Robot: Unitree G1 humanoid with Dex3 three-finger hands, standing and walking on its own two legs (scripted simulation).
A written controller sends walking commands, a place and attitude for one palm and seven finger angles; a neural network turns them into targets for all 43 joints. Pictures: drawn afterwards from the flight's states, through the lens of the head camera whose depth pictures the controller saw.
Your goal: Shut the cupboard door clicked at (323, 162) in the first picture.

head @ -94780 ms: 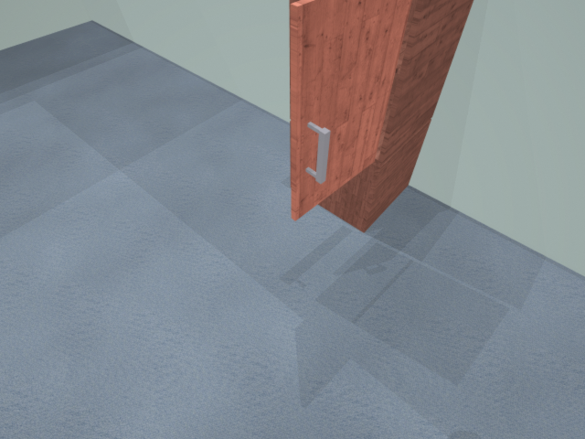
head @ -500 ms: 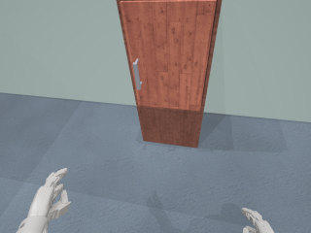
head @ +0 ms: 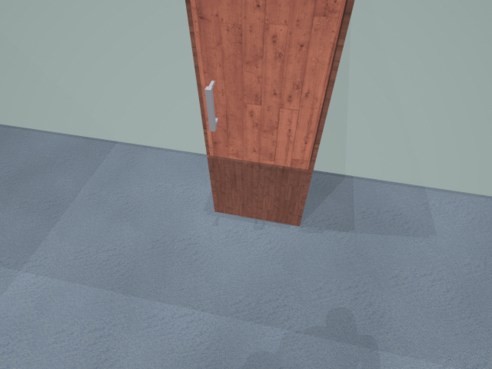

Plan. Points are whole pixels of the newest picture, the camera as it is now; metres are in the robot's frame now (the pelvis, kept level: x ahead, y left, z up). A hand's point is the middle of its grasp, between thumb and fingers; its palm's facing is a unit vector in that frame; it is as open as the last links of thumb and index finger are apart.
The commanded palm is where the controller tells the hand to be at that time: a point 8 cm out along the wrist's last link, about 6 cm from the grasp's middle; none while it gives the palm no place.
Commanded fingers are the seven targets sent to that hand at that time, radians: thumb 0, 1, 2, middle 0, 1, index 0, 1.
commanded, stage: let the arm hang, fingers relaxed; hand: left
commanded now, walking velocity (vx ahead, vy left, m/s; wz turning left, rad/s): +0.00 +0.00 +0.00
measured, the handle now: (212, 106) +0.89 +0.16 -0.10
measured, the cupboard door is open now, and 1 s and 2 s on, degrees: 0 0 0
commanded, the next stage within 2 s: look to check the result in 0.46 s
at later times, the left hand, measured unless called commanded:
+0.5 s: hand out of the picture +0.01 +0.16 -0.18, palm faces +0.01 -0.99 -0.15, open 7.3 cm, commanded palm none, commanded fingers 0.00 0.90 0.90 -0.20 -0.30 -0.20 -0.30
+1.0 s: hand out of the picture +0.01 +0.19 -0.17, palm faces +0.00 -0.98 -0.21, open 7.4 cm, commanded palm none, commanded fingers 0.00 0.90 0.90 -0.20 -0.30 -0.20 -0.30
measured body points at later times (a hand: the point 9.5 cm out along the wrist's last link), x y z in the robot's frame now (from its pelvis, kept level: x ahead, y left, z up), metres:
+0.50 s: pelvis +0.01 +0.00 +0.00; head +0.02 +0.01 +0.45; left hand +0.01 +0.22 -0.16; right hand +0.00 -0.23 -0.15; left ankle +0.05 +0.08 -0.74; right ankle -0.03 -0.11 -0.74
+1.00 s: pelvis +0.02 +0.01 +0.00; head +0.03 +0.01 +0.45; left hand +0.01 +0.24 -0.16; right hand +0.03 -0.23 -0.16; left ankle +0.05 +0.08 -0.74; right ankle -0.03 -0.11 -0.74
